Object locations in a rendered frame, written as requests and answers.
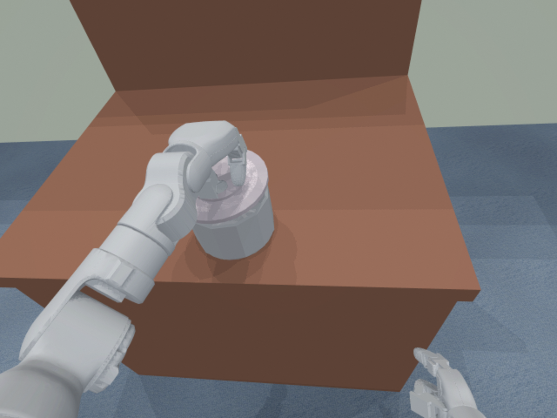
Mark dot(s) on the lid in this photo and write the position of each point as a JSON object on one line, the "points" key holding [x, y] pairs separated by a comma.
{"points": [[236, 200]]}

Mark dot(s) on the knob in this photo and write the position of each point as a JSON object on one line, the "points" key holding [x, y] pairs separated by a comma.
{"points": [[222, 170]]}

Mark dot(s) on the table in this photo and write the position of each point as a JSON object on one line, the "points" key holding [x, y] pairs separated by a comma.
{"points": [[366, 259]]}

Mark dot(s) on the left robot hand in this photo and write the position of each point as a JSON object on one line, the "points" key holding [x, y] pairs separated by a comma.
{"points": [[219, 139]]}

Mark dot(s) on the left robot upper arm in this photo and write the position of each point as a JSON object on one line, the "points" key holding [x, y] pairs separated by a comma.
{"points": [[80, 350]]}

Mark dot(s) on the robot left forearm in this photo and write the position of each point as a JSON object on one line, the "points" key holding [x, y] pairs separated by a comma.
{"points": [[125, 265]]}

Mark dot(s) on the pot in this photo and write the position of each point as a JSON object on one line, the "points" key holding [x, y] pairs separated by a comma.
{"points": [[240, 237]]}

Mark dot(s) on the right robot hand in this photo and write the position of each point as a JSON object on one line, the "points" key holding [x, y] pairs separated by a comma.
{"points": [[432, 401]]}

